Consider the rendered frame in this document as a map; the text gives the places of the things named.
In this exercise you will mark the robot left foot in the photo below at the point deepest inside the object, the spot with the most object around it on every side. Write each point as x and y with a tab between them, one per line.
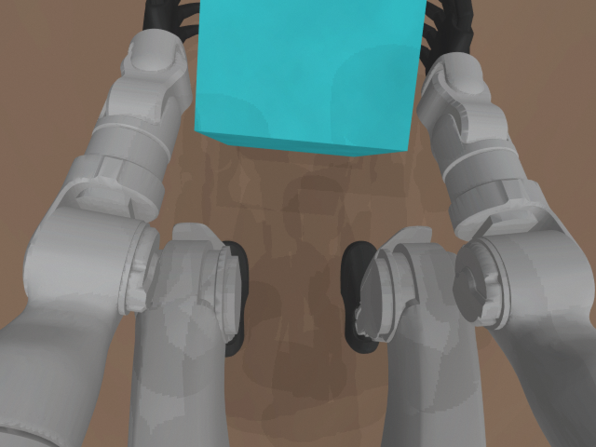
232	347

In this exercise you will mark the robot left forearm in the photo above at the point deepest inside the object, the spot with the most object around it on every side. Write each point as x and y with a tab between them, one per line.
122	170

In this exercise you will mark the right robot upper arm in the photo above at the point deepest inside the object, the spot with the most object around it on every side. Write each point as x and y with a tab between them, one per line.
533	292

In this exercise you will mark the left robot upper arm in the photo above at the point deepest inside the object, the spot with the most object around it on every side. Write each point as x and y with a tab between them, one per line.
88	269

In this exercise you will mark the carton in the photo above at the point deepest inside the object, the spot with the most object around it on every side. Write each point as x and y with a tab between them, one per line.
332	77

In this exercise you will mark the robot left hand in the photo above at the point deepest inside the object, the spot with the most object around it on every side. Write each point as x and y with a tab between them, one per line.
167	15

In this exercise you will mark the robot right thigh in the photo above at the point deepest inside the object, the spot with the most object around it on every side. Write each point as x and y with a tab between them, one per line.
434	381

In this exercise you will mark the robot right forearm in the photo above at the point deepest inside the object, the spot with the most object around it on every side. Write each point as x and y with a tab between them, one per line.
485	180

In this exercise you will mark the robot right hand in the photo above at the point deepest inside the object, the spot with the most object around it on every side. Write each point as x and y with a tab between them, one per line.
454	30

